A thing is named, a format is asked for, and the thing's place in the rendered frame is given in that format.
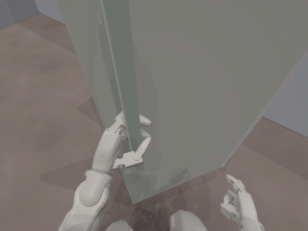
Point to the right robot thigh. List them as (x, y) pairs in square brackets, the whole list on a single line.
[(185, 221)]

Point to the fridge door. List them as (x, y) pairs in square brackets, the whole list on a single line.
[(204, 71)]

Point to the right robot hand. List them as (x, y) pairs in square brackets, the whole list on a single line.
[(243, 205)]

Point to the right robot forearm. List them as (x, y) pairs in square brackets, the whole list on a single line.
[(250, 224)]

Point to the robot thigh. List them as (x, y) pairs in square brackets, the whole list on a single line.
[(185, 221), (119, 226)]

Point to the left robot forearm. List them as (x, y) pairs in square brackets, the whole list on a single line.
[(90, 199)]

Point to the left robot thigh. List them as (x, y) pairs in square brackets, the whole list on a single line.
[(119, 226)]

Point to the handle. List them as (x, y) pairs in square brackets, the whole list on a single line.
[(117, 21)]

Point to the left robot hand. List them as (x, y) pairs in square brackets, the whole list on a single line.
[(111, 144)]

